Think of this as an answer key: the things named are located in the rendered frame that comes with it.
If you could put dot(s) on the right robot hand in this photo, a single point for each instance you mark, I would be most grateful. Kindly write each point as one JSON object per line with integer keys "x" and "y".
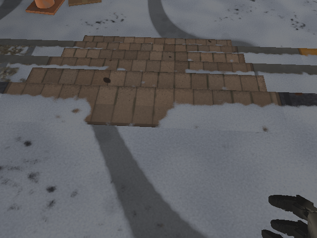
{"x": 302, "y": 208}

